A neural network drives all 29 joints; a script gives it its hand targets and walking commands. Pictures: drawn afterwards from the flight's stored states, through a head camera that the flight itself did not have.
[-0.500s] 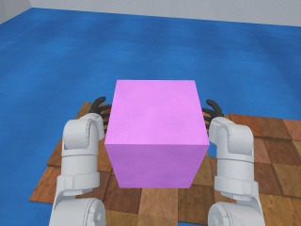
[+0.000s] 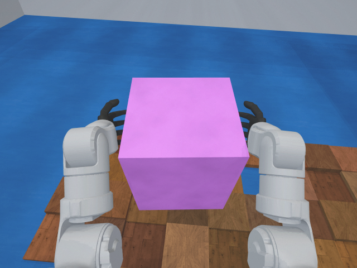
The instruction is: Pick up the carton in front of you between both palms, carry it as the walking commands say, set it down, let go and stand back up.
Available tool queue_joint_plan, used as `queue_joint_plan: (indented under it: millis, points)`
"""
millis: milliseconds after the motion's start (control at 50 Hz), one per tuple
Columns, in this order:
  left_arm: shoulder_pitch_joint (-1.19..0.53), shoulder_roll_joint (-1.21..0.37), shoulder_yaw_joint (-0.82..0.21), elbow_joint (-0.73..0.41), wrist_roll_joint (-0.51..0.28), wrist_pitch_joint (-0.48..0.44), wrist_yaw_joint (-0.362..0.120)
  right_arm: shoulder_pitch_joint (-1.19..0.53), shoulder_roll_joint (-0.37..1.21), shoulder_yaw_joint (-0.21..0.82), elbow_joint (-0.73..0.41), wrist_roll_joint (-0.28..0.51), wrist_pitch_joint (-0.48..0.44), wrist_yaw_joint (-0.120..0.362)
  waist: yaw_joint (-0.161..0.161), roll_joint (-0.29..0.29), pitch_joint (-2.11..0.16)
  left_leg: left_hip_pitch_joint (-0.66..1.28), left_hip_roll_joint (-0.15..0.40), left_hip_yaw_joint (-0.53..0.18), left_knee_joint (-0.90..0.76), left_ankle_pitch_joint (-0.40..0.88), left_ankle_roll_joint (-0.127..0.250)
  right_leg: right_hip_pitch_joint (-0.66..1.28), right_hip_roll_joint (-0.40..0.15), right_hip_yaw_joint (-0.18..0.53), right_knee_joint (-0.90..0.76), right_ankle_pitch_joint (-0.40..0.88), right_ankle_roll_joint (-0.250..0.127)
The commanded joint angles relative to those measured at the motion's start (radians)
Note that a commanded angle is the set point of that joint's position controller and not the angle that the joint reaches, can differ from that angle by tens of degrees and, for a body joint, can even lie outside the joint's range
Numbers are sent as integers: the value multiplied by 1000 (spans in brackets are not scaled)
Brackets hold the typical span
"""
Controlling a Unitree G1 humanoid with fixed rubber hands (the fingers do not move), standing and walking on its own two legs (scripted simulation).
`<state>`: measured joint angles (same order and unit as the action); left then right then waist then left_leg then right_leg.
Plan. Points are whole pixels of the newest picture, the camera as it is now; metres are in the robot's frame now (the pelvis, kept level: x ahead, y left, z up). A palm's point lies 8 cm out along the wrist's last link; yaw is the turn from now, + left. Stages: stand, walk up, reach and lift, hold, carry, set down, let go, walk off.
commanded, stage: carry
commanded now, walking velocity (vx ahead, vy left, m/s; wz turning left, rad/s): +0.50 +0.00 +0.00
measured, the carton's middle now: (181, 148) +0.36 -0.01 +0.09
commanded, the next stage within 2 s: none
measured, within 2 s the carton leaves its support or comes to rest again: neither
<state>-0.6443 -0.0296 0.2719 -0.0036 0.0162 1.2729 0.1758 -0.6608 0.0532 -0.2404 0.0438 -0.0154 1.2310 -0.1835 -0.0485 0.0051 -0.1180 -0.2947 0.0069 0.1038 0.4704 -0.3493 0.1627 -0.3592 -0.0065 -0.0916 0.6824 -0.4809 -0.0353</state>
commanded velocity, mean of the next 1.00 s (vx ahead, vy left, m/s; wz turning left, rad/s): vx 0.50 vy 0.00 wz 0.00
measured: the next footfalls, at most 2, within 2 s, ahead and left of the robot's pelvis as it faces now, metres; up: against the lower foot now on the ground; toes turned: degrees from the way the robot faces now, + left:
right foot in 0.16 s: +0.15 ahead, -0.13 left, +0.00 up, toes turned -8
left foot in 0.54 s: +0.47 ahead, +0.06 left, -0.01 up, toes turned +5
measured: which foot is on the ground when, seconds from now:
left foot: down 0.00-0.20, up 0.22-0.52, down 0.54-0.98, up 1.00-1.00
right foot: up 0.00-0.14, down 0.16-0.60, up 0.62-0.98, down 1.00-1.00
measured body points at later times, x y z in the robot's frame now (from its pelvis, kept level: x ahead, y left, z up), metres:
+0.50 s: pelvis +0.24 -0.03 -0.01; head +0.30 -0.04 +0.44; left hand +0.62 +0.13 +0.14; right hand +0.63 -0.17 +0.13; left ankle +0.39 +0.08 -0.71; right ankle +0.11 -0.13 -0.73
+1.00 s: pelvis +0.56 -0.02 -0.03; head +0.61 -0.04 +0.42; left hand +0.93 +0.11 +0.08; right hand +0.91 -0.20 +0.08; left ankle +0.44 +0.07 -0.73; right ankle +0.65 -0.11 -0.76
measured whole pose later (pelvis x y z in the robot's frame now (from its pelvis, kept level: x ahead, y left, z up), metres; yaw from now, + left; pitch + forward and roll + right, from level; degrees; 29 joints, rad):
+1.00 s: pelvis +0.56 -0.02 -0.03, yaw +0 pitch +5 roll +1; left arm -0.50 -0.12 0.26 -0.17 0.07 1.11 0.13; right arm -0.51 0.09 -0.23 -0.14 0.00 1.10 -0.17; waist -0.05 0.01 0.01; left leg -0.21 -0.01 0.11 0.67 -0.34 -0.18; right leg -0.44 -0.01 -0.11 0.44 -0.07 -0.07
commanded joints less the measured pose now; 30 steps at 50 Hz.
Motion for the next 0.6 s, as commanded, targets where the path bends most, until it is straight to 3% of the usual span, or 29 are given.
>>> queue_joint_plan:
  millis: [0,60,100,140,160,180,200,220,240,260,300,360,420,480,520,540,560,580]
  points:
    - [-706,-807,-543,-22,-233,-14,-66,-753,815,552,-126,318,10,98,-33,103,-261,450,323,-440,-264,-161,69,-316,-34,25,24,9,16]
    - [-726,-842,-537,-7,-226,-10,-73,-809,859,564,-157,334,11,108,-13,158,-270,390,251,-275,-265,-91,7,-162,8,-37,-124,99,51]
    - [-729,-851,-540,3,-223,-8,-75,-807,864,561,-154,330,12,108,-12,166,-261,339,198,-171,-231,-51,2,-58,30,-70,-207,231,70]
    - [-709,-849,-534,18,-220,-2,-78,-776,863,555,-128,313,16,106,9,134,-274,256,160,-74,-123,-15,-29,138,37,-119,-346,317,76]
    - [-694,-851,-526,28,-218,2,-80,-758,865,553,-109,305,19,104,32,70,-323,88,142,-30,20,-1,-68,380,-38,-38,-336,261,32]
    - [-669,-840,-519,39,-199,-3,-77,-783,869,558,-121,310,26,109,70,-154,-383,-140,79,45,261,-63,-121,563,-237,292,-370,79,-62]
    - [-681,-823,-505,27,-180,-10,-75,-811,893,575,-113,317,32,114,87,-308,-331,-433,6,26,442,-196,-139,682,-379,581,-390,113,-177]
    - [-703,-822,-503,19,-182,-6,-77,-828,890,567,-97,316,28,115,100,-208,-279,-595,18,-41,577,-234,-125,717,-409,602,-372,244,-221]
    - [-726,-834,-518,-18,-199,-11,-82,-822,905,565,-88,322,25,116,112,-111,-284,-627,49,-69,622,-180,-115,718,-383,519,-340,394,-208]
    - [-764,-857,-539,-72,-224,-20,-87,-816,932,567,-92,326,20,117,113,-84,-305,-621,71,-77,612,-108,-115,710,-352,430,-332,485,-178]
    - [-842,-899,-588,-172,-280,-36,-97,-824,962,584,-138,329,7,111,118,-123,-315,-574,80,-74,556,2,-134,670,-280,283,-326,590,-130]
    - [-855,-887,-634,-262,-332,-47,-105,-787,907,577,-218,291,-7,82,114,-140,-310,-503,48,-34,411,102,-152,592,-212,171,-319,683,-140]
    - [-782,-850,-652,-254,-344,-45,-109,-700,825,565,-238,235,-3,67,124,-151,-324,-391,25,-1,195,339,-128,580,-166,89,-260,827,-116]
    - [-739,-850,-668,-225,-345,-39,-115,-668,793,567,-241,215,14,80,138,-130,-294,-257,4,19,-6,557,-88,543,-142,41,-204,804,-85]
    - [-730,-866,-680,-195,-337,-35,-121,-648,778,557,-217,210,24,94,81,-133,-347,-36,-2,31,-34,598,-74,499,-131,20,-57,850,-54]
    - [-738,-869,-681,-173,-330,-33,-123,-626,771,545,-191,203,25,100,28,-57,-389,186,-25,87,-41,502,-87,384,-97,-24,101,788,-25]
    - [-749,-890,-680,-162,-330,-29,-124,-643,770,539,-171,192,16,105,28,106,-519,587,147,-142,82,464,11,39,-76,7,328,598,1]
    - [-736,-913,-689,-166,-337,-27,-125,-589,790,540,-137,189,7,108,-30,330,-623,787,313,-493,47,443,100,-241,38,44,588,118,17]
